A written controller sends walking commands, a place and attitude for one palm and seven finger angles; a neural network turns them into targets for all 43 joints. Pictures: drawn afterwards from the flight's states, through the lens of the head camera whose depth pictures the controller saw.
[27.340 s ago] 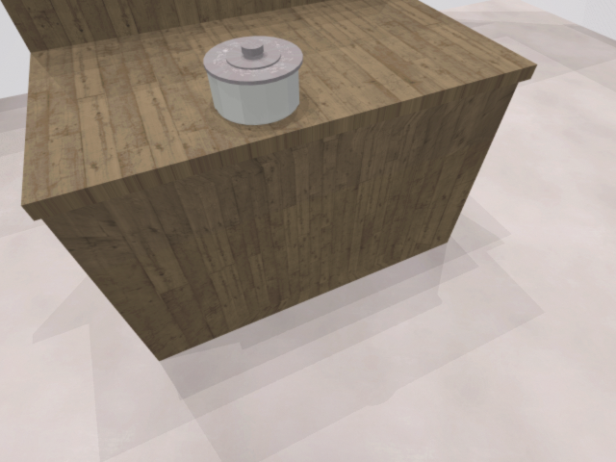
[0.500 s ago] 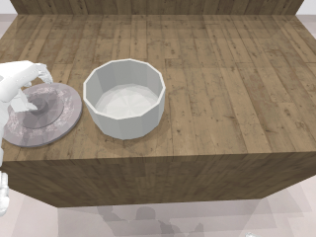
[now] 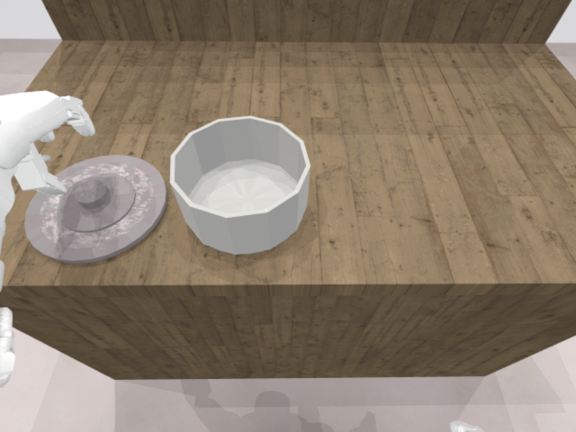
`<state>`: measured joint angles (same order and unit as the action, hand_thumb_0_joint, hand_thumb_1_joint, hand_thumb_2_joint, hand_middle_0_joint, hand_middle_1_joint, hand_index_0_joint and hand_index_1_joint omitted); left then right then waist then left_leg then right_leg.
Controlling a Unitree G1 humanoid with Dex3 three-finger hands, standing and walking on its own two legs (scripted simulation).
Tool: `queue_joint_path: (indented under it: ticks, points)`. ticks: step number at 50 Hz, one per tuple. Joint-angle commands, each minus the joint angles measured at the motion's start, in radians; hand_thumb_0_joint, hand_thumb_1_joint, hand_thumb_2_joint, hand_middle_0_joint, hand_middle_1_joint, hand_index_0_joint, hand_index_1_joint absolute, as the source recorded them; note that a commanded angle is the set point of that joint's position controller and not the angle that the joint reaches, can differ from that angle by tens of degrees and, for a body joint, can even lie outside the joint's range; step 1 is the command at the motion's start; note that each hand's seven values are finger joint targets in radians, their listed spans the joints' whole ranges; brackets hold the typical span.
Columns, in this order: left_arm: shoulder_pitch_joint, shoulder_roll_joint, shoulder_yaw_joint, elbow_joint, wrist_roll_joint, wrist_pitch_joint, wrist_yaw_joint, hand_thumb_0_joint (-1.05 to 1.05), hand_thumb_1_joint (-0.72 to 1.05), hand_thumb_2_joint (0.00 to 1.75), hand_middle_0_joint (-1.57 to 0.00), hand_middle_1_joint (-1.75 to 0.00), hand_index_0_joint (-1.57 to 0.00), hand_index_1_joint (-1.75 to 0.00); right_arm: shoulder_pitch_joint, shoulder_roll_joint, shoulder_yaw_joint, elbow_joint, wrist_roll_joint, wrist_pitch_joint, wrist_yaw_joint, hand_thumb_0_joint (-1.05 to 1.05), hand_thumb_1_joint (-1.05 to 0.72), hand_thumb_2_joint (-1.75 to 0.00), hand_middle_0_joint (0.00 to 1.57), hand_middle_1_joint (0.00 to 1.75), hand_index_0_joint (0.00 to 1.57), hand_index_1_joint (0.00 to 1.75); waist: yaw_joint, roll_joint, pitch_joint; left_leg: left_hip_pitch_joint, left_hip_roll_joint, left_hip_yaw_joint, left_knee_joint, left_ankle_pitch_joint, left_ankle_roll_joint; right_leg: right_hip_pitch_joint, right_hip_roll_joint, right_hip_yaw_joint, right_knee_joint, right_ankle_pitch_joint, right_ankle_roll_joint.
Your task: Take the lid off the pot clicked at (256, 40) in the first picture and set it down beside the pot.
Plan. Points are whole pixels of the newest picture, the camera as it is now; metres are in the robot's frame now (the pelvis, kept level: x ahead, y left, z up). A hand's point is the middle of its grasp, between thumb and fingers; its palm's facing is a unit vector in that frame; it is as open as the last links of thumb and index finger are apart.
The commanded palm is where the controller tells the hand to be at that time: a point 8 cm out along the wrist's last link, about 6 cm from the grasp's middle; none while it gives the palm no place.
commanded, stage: raise the empty hand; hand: left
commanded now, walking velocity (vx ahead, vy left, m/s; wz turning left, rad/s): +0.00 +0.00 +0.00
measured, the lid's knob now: (92, 194) +0.45 +0.30 +0.05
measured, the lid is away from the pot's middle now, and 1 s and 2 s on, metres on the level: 0.23 0.23 0.23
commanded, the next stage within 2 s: draw the hand back to the body in 0.44 s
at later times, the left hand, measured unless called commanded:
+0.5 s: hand (29, 132) +0.43 +0.31 +0.19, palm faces -0.30 -0.08 -0.95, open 11.1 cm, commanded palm +0.43 +0.30 +0.25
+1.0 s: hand (25, 164) +0.39 +0.30 +0.18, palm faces -0.27 -0.04 -0.96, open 11.1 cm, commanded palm +0.36 +0.30 +0.25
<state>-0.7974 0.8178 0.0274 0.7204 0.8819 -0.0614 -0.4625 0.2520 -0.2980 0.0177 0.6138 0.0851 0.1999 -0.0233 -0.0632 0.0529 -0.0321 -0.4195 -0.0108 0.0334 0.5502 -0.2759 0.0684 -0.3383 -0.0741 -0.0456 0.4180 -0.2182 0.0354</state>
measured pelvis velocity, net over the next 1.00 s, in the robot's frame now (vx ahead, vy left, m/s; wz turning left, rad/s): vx -0.01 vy -0.01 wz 0.02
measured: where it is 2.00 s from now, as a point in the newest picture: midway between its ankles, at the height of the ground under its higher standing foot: outside the picture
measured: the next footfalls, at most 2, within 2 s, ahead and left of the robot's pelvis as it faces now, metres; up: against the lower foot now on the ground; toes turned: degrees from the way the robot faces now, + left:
none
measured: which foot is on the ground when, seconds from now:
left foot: down 0.00-1.00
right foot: down 0.00-1.00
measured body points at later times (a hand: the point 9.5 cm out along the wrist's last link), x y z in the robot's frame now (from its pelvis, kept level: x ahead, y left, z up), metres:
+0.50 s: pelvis -0.01 -0.01 +0.00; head +0.04 -0.01 +0.45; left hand +0.44 +0.31 +0.24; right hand +0.07 -0.28 -0.12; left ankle -0.01 +0.07 -0.74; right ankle -0.02 -0.18 -0.73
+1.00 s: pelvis -0.01 -0.01 +0.01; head +0.04 -0.03 +0.45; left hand +0.40 +0.30 +0.23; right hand +0.13 -0.27 -0.11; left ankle +0.00 +0.07 -0.74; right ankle -0.02 -0.18 -0.73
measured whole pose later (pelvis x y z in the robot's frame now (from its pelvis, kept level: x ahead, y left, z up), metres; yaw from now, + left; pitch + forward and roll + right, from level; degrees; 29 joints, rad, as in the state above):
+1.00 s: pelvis -0.01 -0.01 +0.01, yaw +1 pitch +5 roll -2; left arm -0.66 0.83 0.06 0.47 0.84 0.00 -0.54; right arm 0.21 -0.30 0.02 0.58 0.09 0.19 0.00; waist -0.03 0.07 0.00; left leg -0.34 -0.01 0.02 0.49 -0.24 0.05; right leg -0.26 -0.07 -0.06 0.37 -0.19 0.04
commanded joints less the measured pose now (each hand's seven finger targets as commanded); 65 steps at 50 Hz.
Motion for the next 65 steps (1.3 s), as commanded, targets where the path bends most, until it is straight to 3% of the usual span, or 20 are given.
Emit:
queue_joint_path:
  ticks: [1, 4, 7, 10, 13, 15, 19, 22, 26, 29, 31, 38, 46, 49, 51, 52, 54, 58, 61, 65]
  points:
    - [-0.533, 0.278, 0.035, -0.204, 0.000, 0.012, 0.016, 0.00, -0.09, 0.81, -0.42, -0.72, -0.42, -0.72, 0.001, -0.154, -0.063, -0.095, 0.006, -0.032, -0.013, 0.00, -0.90, -0.90, 0.20, 0.30, 0.20, 0.30, -0.021, 0.072, -0.365, 0.335, -0.004, -0.067, -0.059, 0.406, 0.010, 0.009, 0.107, -0.044, -0.025, 0.193, -0.070]
    - [-0.525, 0.363, 0.109, -0.220, 0.011, 0.007, 0.025, 0.00, -0.09, 0.81, -0.42, -0.72, -0.42, -0.72, 0.019, -0.156, -0.064, -0.097, -0.005, -0.043, -0.016, 0.00, -0.90, -0.90, 0.20, 0.30, 0.20, 0.30, -0.014, 0.096, -0.417, 0.375, -0.012, -0.077, -0.054, 0.452, 0.011, 0.028, 0.116, -0.039, -0.031, 0.202, -0.077]
    - [-0.498, 0.322, 0.064, -0.032, 0.000, 0.021, 0.003, 0.00, -0.09, 0.81, -0.42, -0.72, -0.42, -0.72, 0.016, -0.165, -0.052, -0.074, 0.009, -0.040, -0.023, 0.00, -0.90, -0.90, 0.20, 0.30, 0.20, 0.30, -0.016, -0.007, -0.287, 0.249, -0.018, -0.050, -0.087, 0.271, 0.010, 0.031, 0.109, -0.047, -0.042, 0.164, -0.072]
    - [-0.685, 0.314, 0.023, -0.219, 0.027, 0.014, 0.006, 0.00, -0.09, 0.81, -0.42, -0.72, -0.42, -0.72, 0.009, -0.156, -0.063, -0.088, 0.005, -0.052, -0.023, 0.00, -0.90, -0.90, 0.20, 0.30, 0.20, 0.30, -0.022, 0.118, -0.394, 0.368, -0.012, -0.072, -0.086, 0.342, 0.008, 0.026, 0.109, -0.041, -0.041, 0.163, -0.080]
    - [-0.580, 0.401, 0.121, -0.147, 0.017, 0.010, 0.007, 0.00, -0.09, 0.81, -0.42, -0.72, -0.42, -0.72, 0.035, -0.170, -0.063, -0.078, -0.004, -0.064, -0.026, 0.00, -0.90, -0.90, 0.20, 0.30, 0.20, 0.30, -0.009, 0.073, -0.396, 0.356, -0.015, -0.068, -0.077, 0.394, 0.011, 0.061, 0.107, -0.036, -0.050, 0.212, -0.081]
    - [-0.558, 0.331, 0.065, -0.049, 0.017, 0.024, -0.009, 0.00, -0.09, 0.81, -0.42, -0.72, -0.42, -0.72, 0.021, -0.161, -0.055, -0.076, 0.002, -0.058, -0.023, 0.00, -0.90, -0.90, 0.20, 0.30, 0.20, 0.30, -0.013, 0.030, -0.314, 0.282, -0.019, -0.056, -0.096, 0.318, 0.009, 0.059, 0.107, -0.046, -0.052, 0.194, -0.075]
    - [-0.579, 0.346, 0.061, -0.106, 0.030, 0.033, -0.017, 0.00, -0.09, 0.81, -0.42, -0.72, -0.42, -0.72, 0.014, -0.164, -0.061, -0.089, 0.002, -0.053, -0.013, 0.00, -0.90, -0.90, 0.20, 0.30, 0.20, 0.30, -0.010, 0.043, -0.354, 0.304, -0.020, -0.058, -0.095, 0.377, 0.008, 0.082, 0.112, -0.038, -0.047, 0.221, -0.077]
    - [-0.516, 0.308, 0.038, -0.005, 0.019, 0.040, -0.036, 0.00, -0.09, 0.81, -0.42, -0.72, -0.42, -0.72, 0.019, -0.167, -0.059, -0.081, 0.009, -0.050, -0.014, 0.00, -0.90, -0.90, 0.20, 0.30, 0.20, 0.30, -0.015, -0.009, -0.277, 0.256, -0.022, -0.046, -0.097, 0.276, 0.009, 0.045, 0.115, -0.049, -0.056, 0.171, -0.072]
    - [-0.664, 0.379, 0.075, -0.168, 0.030, 0.019, -0.030, 0.00, -0.09, 0.81, -0.42, -0.72, -0.42, -0.72, 0.019, -0.168, -0.066, -0.087, 0.003, -0.048, -0.022, 0.00, -0.90, -0.90, 0.20, 0.30, 0.20, 0.30, -0.015, 0.064, -0.384, 0.331, -0.020, -0.050, -0.095, 0.347, 0.016, 0.079, 0.112, -0.041, -0.051, 0.214, -0.073]
    - [-0.557, 0.415, 0.131, -0.156, 0.024, 0.006, -0.023, 0.00, -0.09, 0.81, -0.42, -0.72, -0.42, -0.72, 0.029, -0.166, -0.067, -0.095, -0.004, -0.049, -0.017, 0.00, -0.90, -0.90, 0.20, 0.30, 0.20, 0.30, -0.003, 0.057, -0.409, 0.342, -0.021, -0.057, -0.083, 0.426, 0.015, 0.093, 0.116, -0.038, -0.046, 0.237, -0.074]
    - [-0.490, 0.331, 0.078, -0.138, 0.010, 0.012, -0.031, 0.00, -0.09, 0.81, -0.42, -0.72, -0.42, -0.72, 0.001, -0.156, -0.063, -0.100, 0.001, -0.046, -0.012, 0.00, -0.90, -0.90, 0.20, 0.30, 0.20, 0.30, -0.006, 0.059, -0.338, 0.316, -0.018, -0.055, -0.087, 0.394, 0.010, 0.062, 0.112, -0.047, -0.049, 0.211, -0.073]
    - [-0.394, 0.423, 0.183, -0.288, -0.024, 0.031, -0.023, 0.00, -0.09, 0.81, -0.42, -0.72, -0.42, -0.72, -0.022, -0.168, -0.064, -0.125, 0.002, -0.043, 0.002, 0.00, -0.90, -0.90, 0.20, 0.30, 0.20, 0.30, 0.013, 0.072, -0.372, 0.341, -0.014, -0.062, -0.082, 0.484, 0.011, 0.115, 0.105, -0.039, -0.049, 0.267, -0.074]
    - [-0.289, 0.347, 0.159, -0.417, -0.045, 0.055, -0.034, 0.00, -0.09, 0.81, -0.42, -0.72, -0.42, -0.72, -0.078, -0.141, -0.056, -0.160, 0.003, -0.046, 0.007, 0.00, -0.90, -0.90, 0.20, 0.30, 0.20, 0.30, 0.019, 0.067, -0.344, 0.350, -0.016, -0.069, -0.089, 0.479, 0.011, 0.112, 0.109, -0.047, -0.050, 0.251, -0.067]
    - [-0.274, 0.389, 0.203, -0.521, -0.055, 0.057, -0.029, 0.00, -0.09, 0.81, -0.42, -0.72, -0.42, -0.72, -0.092, -0.142, -0.055, -0.170, -0.003, -0.051, 0.011, 0.00, -0.90, -0.90, 0.20, 0.30, 0.20, 0.30, 0.035, 0.102, -0.392, 0.384, -0.015, -0.074, -0.091, 0.502, 0.008, 0.133, 0.111, -0.043, -0.045, 0.248, -0.068]
    - [-0.187, 0.317, 0.162, -0.436, -0.063, 0.075, -0.036, 0.00, -0.09, 0.81, -0.42, -0.72, -0.42, -0.72, -0.104, -0.136, -0.050, -0.162, 0.002, -0.050, 0.009, 0.00, -0.90, -0.90, 0.20, 0.30, 0.20, 0.30, 0.027, 0.046, -0.300, 0.334, -0.015, -0.067, -0.097, 0.432, 0.004, 0.100, 0.110, -0.053, -0.055, 0.221, -0.064]
    - [-0.293, 0.022, 0.281, -0.530, -0.660, -0.021, 0.165, 0.00, -0.09, 0.81, -0.42, -0.72, -0.42, -0.72, 0.027, -0.066, -0.042, -0.200, 0.008, -0.118, -0.011, 0.00, -0.90, -0.90, 0.20, 0.30, 0.20, 0.30, -0.009, -0.021, -0.235, 0.476, 0.060, -0.054, -0.124, 0.225, -0.017, 0.050, 0.095, -0.057, -0.063, 0.123, -0.096]
    - [-0.100, -0.040, 0.255, -0.476, -0.798, -0.059, 0.334, 0.00, -0.09, 0.81, -0.42, -0.72, -0.42, -0.72, -0.066, -0.093, -0.016, -0.184, -0.001, -0.182, -0.045, 0.00, -0.90, -0.90, 0.20, 0.30, 0.20, 0.30, 0.020, -0.071, -0.198, 0.466, 0.096, -0.097, -0.201, 0.039, -0.022, 0.064, 0.084, -0.021, -0.085, 0.039, -0.089]
    - [-0.121, 0.133, 0.459, -0.623, -0.889, -0.086, 0.506, 0.00, -0.07, 0.81, -0.42, -0.71, -0.42, -0.71, -0.078, -0.124, -0.015, -0.106, -0.028, -0.236, -0.069, 0.00, -0.90, -0.90, 0.20, 0.30, 0.20, 0.30, 0.051, 0.041, -0.233, 0.422, 0.067, -0.029, -0.174, 0.209, -0.032, 0.204, 0.064, 0.003, -0.078, 0.180, -0.084]
    - [-0.073, 0.049, 0.452, -0.720, -0.908, -0.110, 0.549, 0.00, 0.01, 0.82, -0.40, -0.67, -0.40, -0.67, -0.102, -0.093, -0.012, -0.108, -0.040, -0.277, -0.067, 0.00, -0.90, -0.90, 0.20, 0.30, 0.20, 0.30, 0.066, 0.162, -0.239, 0.440, 0.062, -0.021, -0.169, 0.325, -0.047, 0.237, 0.066, -0.004, -0.061, 0.242, -0.086]
    - [0.118, -0.029, 0.459, -0.753, -0.937, -0.109, 0.563, 0.00, 0.11, 0.83, -0.38, -0.63, -0.38, -0.63, -0.118, -0.091, -0.026, -0.097, -0.045, -0.306, -0.051, 0.00, -0.90, -0.90, 0.20, 0.30, 0.20, 0.30, 0.077, 0.069, -0.192, 0.404, 0.066, 0.002, -0.146, 0.401, -0.040, 0.266, 0.069, -0.009, -0.049, 0.326, -0.079]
